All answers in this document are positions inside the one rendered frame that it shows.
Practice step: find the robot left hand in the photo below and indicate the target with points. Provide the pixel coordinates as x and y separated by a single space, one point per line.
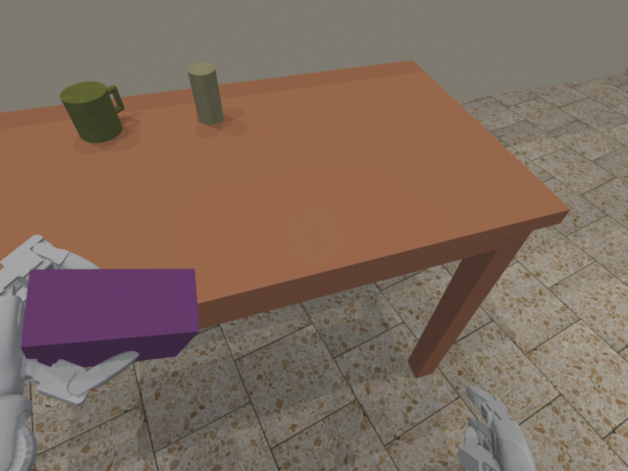
64 381

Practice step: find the table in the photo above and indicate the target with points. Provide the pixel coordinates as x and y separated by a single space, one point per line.
311 185

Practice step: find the sponge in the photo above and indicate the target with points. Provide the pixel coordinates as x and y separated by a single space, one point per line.
86 316

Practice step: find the left robot forearm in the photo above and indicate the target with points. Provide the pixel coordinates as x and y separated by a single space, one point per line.
18 444

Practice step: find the robot right hand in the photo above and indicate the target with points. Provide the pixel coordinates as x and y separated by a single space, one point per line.
505 447

